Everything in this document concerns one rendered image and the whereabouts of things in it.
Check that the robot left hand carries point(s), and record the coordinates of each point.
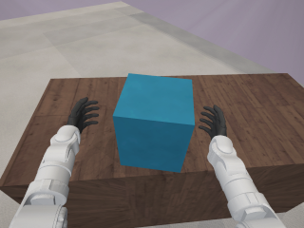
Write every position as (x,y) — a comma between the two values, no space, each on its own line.
(78,114)

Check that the right robot forearm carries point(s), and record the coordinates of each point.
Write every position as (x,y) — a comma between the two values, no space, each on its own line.
(244,201)

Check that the robot left upper arm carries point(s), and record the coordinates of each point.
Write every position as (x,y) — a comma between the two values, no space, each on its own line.
(41,216)

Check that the robot right hand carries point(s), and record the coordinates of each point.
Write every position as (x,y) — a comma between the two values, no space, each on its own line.
(218,124)

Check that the pedestal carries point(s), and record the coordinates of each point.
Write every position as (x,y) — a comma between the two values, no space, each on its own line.
(264,117)

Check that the robot right upper arm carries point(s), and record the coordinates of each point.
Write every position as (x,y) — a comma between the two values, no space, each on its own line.
(260,223)

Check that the left robot forearm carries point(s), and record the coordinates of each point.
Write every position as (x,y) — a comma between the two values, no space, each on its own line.
(50,186)

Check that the carton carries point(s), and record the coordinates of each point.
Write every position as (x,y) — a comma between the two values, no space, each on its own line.
(154,120)

